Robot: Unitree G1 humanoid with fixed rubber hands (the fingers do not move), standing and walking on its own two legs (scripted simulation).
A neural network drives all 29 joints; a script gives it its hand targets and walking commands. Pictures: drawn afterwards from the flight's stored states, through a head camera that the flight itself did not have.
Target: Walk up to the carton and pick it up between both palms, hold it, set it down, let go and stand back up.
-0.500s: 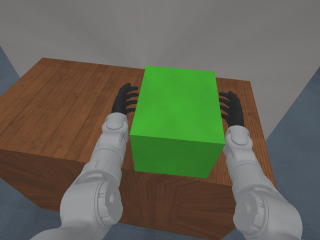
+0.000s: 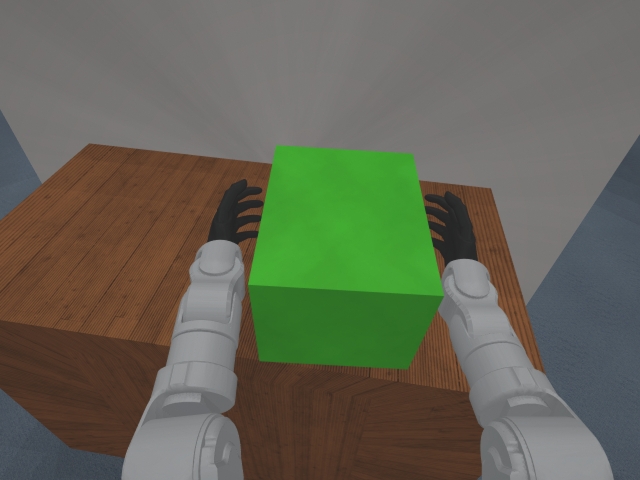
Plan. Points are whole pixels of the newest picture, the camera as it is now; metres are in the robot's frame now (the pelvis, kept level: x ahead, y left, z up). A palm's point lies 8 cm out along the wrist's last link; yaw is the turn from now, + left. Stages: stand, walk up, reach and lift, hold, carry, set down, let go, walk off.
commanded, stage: reach and lift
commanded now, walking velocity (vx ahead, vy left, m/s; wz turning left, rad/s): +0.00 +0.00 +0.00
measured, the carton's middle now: (339, 252) +0.43 -0.03 +0.07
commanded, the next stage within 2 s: hold in 1.50 s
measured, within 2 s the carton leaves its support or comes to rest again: neither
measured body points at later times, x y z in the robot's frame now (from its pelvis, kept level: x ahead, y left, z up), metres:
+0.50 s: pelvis -0.03 +0.00 +0.00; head -0.05 +0.03 +0.45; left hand +0.38 +0.13 +0.17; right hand +0.37 -0.17 +0.16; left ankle +0.00 +0.09 -0.75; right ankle +0.01 -0.12 -0.75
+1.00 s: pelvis -0.01 -0.01 +0.00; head -0.03 +0.02 +0.45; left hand +0.37 +0.14 +0.17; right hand +0.38 -0.16 +0.17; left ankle +0.00 +0.09 -0.75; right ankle +0.01 -0.12 -0.75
